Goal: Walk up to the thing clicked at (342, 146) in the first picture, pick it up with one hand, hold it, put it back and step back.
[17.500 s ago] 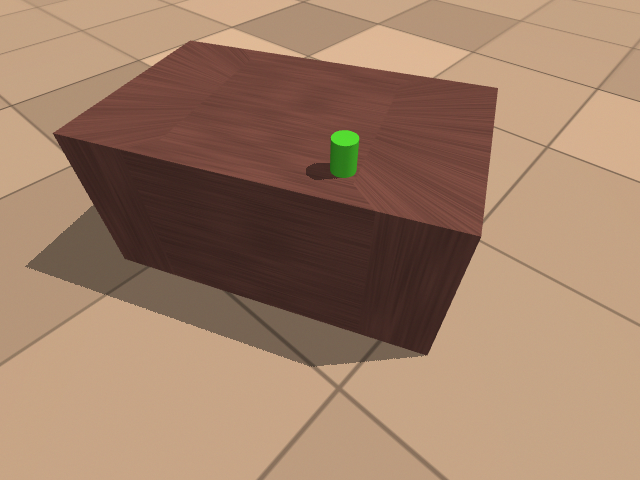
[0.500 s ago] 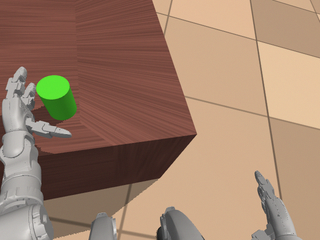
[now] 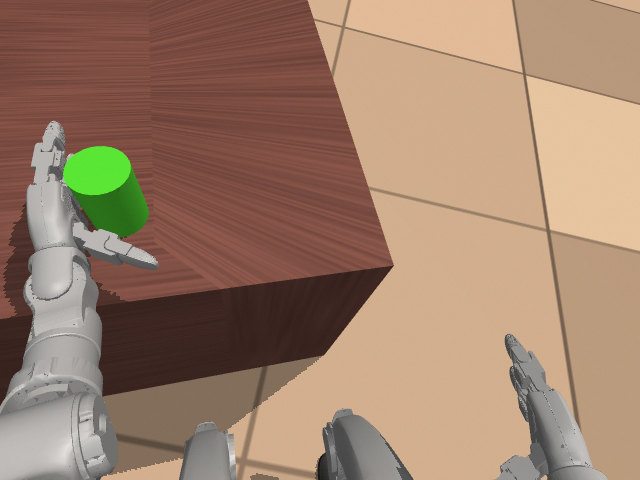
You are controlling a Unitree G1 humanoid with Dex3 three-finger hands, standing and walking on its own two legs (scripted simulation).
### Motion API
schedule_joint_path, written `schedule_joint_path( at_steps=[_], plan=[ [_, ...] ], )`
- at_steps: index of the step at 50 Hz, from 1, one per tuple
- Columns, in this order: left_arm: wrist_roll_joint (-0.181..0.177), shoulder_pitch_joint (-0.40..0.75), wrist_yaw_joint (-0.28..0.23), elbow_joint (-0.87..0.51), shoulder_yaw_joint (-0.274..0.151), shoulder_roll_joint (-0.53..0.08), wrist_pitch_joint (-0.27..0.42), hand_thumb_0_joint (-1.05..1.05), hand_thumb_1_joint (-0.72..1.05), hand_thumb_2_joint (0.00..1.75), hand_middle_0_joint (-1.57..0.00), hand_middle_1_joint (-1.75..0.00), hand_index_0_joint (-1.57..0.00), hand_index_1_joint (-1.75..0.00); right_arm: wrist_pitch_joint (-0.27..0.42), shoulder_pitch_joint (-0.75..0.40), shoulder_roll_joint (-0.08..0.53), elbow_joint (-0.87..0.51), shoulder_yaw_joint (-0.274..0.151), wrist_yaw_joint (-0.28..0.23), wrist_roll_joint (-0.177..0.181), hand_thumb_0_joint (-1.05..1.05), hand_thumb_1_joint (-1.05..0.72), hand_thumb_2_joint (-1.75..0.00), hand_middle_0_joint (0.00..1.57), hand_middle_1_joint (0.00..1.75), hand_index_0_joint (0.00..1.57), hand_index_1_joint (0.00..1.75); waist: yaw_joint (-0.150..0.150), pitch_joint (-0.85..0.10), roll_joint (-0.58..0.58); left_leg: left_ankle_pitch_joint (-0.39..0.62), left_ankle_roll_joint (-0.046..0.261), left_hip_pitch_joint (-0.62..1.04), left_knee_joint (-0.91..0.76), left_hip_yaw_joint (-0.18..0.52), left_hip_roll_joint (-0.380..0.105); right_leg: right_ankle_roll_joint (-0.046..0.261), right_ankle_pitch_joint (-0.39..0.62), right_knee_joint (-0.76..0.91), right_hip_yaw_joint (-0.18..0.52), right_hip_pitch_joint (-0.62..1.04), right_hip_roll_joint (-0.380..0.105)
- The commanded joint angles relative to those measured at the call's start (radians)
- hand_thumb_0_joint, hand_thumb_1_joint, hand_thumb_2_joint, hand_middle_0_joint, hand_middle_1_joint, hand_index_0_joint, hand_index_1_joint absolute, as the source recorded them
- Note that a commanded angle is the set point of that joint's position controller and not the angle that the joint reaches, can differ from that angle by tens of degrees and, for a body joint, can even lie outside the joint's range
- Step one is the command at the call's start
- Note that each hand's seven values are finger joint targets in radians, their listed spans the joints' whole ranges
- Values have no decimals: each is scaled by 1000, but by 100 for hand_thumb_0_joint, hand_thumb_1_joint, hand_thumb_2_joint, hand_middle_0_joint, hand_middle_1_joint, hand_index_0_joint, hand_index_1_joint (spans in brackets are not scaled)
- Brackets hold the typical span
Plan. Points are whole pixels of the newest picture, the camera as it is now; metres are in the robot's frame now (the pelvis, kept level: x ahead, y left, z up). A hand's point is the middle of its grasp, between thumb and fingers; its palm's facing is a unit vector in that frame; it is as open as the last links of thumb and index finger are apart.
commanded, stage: close in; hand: left
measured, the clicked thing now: (110, 194) +0.50 +0.21 -0.01
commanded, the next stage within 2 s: close in 0.10 s
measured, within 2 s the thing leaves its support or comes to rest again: leaves its support in 1.30 s
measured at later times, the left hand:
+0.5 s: hand (106, 196) +0.48 +0.21 +0.02, palm faces +0.19 -0.98 -0.01, open 15.7 cm
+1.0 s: hand (109, 201) +0.48 +0.21 +0.01, palm faces +0.20 -0.98 +0.00, open 9.9 cm
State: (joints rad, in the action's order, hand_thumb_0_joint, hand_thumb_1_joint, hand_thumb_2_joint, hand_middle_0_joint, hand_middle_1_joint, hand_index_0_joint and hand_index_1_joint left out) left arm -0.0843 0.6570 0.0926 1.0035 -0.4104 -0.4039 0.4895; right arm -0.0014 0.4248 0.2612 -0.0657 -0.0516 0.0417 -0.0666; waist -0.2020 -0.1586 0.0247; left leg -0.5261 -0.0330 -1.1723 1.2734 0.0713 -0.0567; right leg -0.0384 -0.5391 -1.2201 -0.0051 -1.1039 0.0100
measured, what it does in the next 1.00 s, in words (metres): stands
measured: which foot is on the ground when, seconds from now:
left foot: down 0.00-1.00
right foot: down 0.00-1.00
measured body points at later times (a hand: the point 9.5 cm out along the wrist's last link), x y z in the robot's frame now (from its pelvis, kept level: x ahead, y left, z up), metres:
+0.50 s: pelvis +0.00 +0.00 +0.00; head +0.14 +0.05 +0.42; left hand +0.47 +0.26 +0.02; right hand +0.16 -0.26 +0.01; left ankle +0.03 +0.13 -0.62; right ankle +0.02 -0.15 -0.62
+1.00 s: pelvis +0.00 +0.00 +0.00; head +0.13 +0.05 +0.42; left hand +0.46 +0.26 +0.02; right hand +0.16 -0.26 +0.02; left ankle +0.03 +0.13 -0.62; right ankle +0.02 -0.15 -0.62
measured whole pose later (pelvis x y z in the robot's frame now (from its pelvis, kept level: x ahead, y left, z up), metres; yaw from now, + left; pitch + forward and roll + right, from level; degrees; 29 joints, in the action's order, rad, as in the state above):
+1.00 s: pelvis +0.00 +0.00 +0.00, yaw +0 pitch +25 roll -4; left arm -0.05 0.69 0.04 1.06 -0.43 -0.43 0.53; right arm -0.03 0.42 0.26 -0.12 -0.04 0.07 -0.07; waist -0.22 -0.16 0.02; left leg -0.53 -0.03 -1.20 1.29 0.07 -0.06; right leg -0.04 -0.54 -1.24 0.00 -1.13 0.01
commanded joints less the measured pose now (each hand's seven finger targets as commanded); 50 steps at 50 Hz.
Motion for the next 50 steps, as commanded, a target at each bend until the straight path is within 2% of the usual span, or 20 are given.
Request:
schedule_joint_path(
  at_steps=[1,4,7,10,12,16,18,22,25,29,32,33,35,37,40,42,44,47,49,50],
  plan=[
    [1,326,-33,-248,-16,-200,81,0,-61,0,-7,-6,-10,-4,35,49,158,-153,-117,-14,1,0,53,-5,5,5,5,5,25,-483,-223,368,32,441,-146,-29,29,53,345,134,-30,182,24],
    [4,310,-37,-247,33,-114,82,0,-61,0,-7,-7,-10,-4,35,49,127,-176,-89,-5,-2,0,53,-5,5,5,5,5,4,-477,-189,373,38,421,-141,-30,27,49,370,138,-27,194,24],
    [10,313,-44,-249,46,-116,79,0,-61,0,-8,-6,-11,-4,32,33,147,-197,-109,-6,0,0,53,-5,5,5,5,5,6,-481,-184,405,30,454,-152,-24,24,51,380,133,-35,198,26],
    [10,327,-52,-221,38,-121,86,0,-61,0,-7,-6,-10,-4,26,49,151,-164,-119,-7,-2,0,53,-5,5,5,5,5,-12,-452,-184,394,31,443,-142,-20,20,49,365,127,-36,153,27],
    [16,319,-66,-199,6,-144,90,0,-61,1,-18,-12,-20,-11,23,53,161,-167,-131,-7,-2,0,53,-5,5,5,5,5,-19,-442,-157,381,35,423,-141,-17,20,49,360,126,-35,157,27],
    [13,365,-61,-230,-9,-175,110,0,-58,13,-40,-29,-43,-27,18,64,131,-223,-81,2,-3,0,53,-4,5,5,5,5,-15,-484,-154,396,34,434,-139,-18,24,47,375,123,-35,193,27],
    [6,430,-50,-251,-35,-237,119,0,-51,17,-46,-34,-48,-32,14,60,152,-192,-111,-3,-3,0,53,-4,5,5,5,5,-12,-491,-199,375,33,440,-137,-24,28,46,363,124,-26,189,23],
    [26,431,-43,-182,-33,-263,107,0,-47,21,-52,-40,-55,-37,12,25,176,-205,-126,-5,-8,0,52,-4,5,5,5,5,-22,-519,-230,381,36,436,-122,-27,26,46,379,121,-12,184,20],
    [24,468,-37,-134,-10,-220,98,0,-43,25,-58,-44,-60,-42,7,11,158,-222,-104,-2,-7,0,53,-4,5,5,5,5,-30,-503,-232,357,28,441,-136,-18,22,54,331,121,-26,151,24],
    [26,441,-44,-65,-46,-252,89,0,-30,33,-66,-52,-68,-49,7,11,171,-219,-112,-3,-9,0,53,-4,5,5,5,5,-30,-459,-194,270,32,395,-149,-19,22,51,272,136,-30,152,28],
    [33,389,-49,5,-34,-208,91,0,-26,35,-68,-54,-71,-52,10,31,155,-217,-93,6,-12,0,53,-4,5,5,5,5,-42,-432,-170,290,36,362,-136,-16,21,50,282,126,-39,127,32],
    [32,419,-49,-64,-52,-250,102,0,-23,38,-72,-57,-74,-55,11,44,160,-205,-97,5,-12,0,53,-4,5,5,5,5,-36,-458,-182,307,39,366,-130,-21,25,48,303,129,-34,149,30],
    [29,414,-39,-86,-48,-253,105,0,-18,43,-78,-63,-81,-61,17,23,159,-231,-96,5,-10,0,53,-4,5,5,5,5,-23,-497,-181,296,40,370,-130,-27,29,45,307,131,-26,183,28],
    [17,389,-37,-70,-32,-208,107,0,-15,50,-85,-72,-88,-69,23,27,167,-247,-110,4,-7,0,53,-4,5,5,5,5,-36,-489,-167,286,41,365,-132,-28,28,43,304,137,-21,183,29],
    [26,382,-45,-117,-27,-218,110,0,-5,57,-92,-78,-94,-76,26,24,173,-254,-111,1,-5,0,53,-4,5,5,5,5,-26,-526,-179,312,41,381,-123,-33,29,42,332,136,-15,196,27],
    [29,353,-36,-93,18,-152,106,0,0,60,-96,-82,-99,-80,25,44,143,-241,-82,5,-6,0,53,-4,5,5,5,5,-37,-489,-184,311,38,381,-126,-29,26,48,322,129,-25,162,29],
    [30,338,-42,-100,-4,-179,106,0,6,68,-100,-88,-102,-86,24,34,167,-221,-110,0,-5,0,53,-4,5,5,5,5,-30,-468,-196,307,32,389,-129,-25,23,51,302,124,-31,128,30],
    [32,356,-56,-153,-27,-218,104,0,16,77,-106,-96,-108,-94,18,47,170,-239,-110,4,-6,0,54,-4,5,5,5,5,-22,-485,-224,336,25,419,-138,-21,23,55,313,124,-37,152,30],
    [23,342,-58,-102,-12,-173,97,0,20,87,-113,-104,-115,-103,14,58,135,-205,-78,10,-4,0,54,-4,5,5,5,5,-25,-413,-211,319,25,386,-142,-18,22,55,294,120,-41,121,32],
    [20,357,-62,-136,-30,-196,102,0,21,91,-115,-108,-117,-107,15,48,148,-225,-91,10,-3,0,53,-5,5,5,5,5,-25,-441,-202,308,30,386,-141,-20,21,54,292,125,-38,134,32]
  ],
)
